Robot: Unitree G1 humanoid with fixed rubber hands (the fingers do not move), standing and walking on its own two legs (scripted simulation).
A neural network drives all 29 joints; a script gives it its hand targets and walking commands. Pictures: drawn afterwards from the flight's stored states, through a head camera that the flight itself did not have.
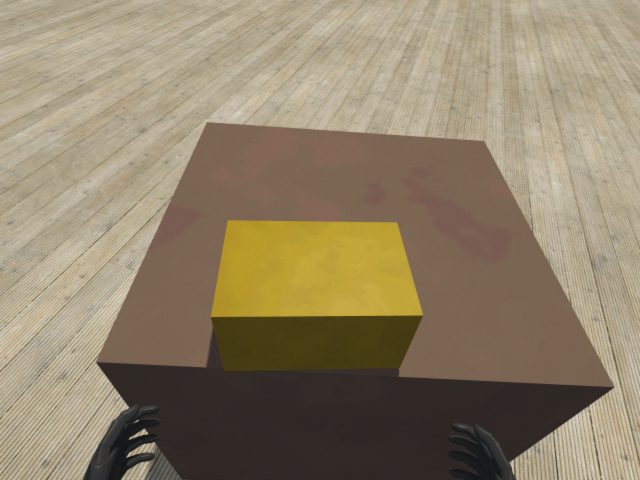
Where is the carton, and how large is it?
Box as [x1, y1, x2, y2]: [211, 220, 422, 370]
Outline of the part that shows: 228,220 211,313 211,319 224,370 399,367 422,316 422,313 396,222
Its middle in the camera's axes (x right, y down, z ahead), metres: -0.01 +0.08 +0.61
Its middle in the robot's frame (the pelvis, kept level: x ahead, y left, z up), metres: +0.42 +0.01 -0.02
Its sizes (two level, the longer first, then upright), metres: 0.275 0.181 0.148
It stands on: a pedestal, 0.69 m high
